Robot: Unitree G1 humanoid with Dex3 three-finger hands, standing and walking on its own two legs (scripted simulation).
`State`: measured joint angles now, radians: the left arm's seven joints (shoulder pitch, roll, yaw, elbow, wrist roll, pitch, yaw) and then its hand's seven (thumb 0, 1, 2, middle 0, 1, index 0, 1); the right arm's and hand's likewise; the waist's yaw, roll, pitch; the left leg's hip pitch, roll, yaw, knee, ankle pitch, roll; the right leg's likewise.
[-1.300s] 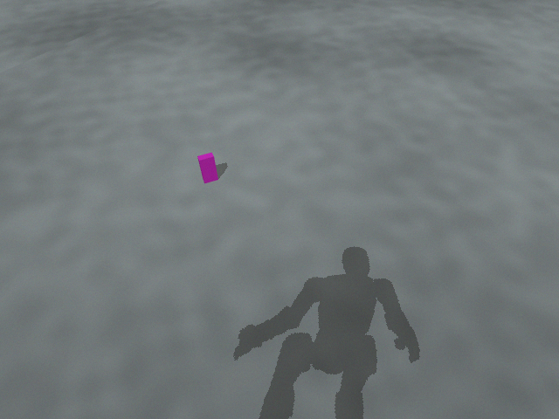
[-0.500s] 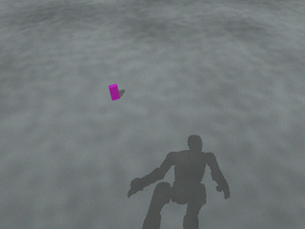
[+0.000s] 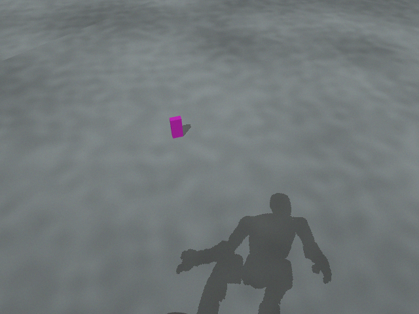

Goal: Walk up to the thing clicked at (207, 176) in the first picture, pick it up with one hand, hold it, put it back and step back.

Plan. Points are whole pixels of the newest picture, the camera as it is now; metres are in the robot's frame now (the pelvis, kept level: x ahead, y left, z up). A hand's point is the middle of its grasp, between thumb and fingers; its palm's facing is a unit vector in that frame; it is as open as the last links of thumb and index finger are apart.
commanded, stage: walk up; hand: left
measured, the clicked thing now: (176, 127) +1.33 +0.33 -0.69
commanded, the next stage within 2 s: none
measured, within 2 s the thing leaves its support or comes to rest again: neither
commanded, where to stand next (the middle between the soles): +0.98 +0.07 m, yaw +5 degrees
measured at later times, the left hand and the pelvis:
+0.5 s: hand (88, 246) +0.27 +0.33 -0.13, palm faces -0.01 -0.93 -0.37, open 7.4 cm; pelvis +0.19 +0.04 -0.01, yaw +4 degrees
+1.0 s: hand (104, 208) +0.40 +0.35 -0.17, palm faces +0.09 -0.94 -0.34, open 7.4 cm; pelvis +0.42 +0.07 -0.02, yaw +7 degrees
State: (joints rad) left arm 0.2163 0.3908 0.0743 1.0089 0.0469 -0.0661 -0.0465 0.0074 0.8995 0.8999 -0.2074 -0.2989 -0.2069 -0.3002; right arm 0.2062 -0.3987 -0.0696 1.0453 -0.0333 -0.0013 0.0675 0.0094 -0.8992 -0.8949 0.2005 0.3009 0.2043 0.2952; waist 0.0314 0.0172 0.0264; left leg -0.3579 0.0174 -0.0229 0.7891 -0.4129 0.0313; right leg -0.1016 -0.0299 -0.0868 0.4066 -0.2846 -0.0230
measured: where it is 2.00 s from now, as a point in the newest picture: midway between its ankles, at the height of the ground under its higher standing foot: (210, 195)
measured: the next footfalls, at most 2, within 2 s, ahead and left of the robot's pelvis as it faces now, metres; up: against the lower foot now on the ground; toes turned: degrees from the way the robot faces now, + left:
left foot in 0.12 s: +0.16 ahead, +0.18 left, +0.00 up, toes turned +6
right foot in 0.54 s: +0.38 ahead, -0.08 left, +0.00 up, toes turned -1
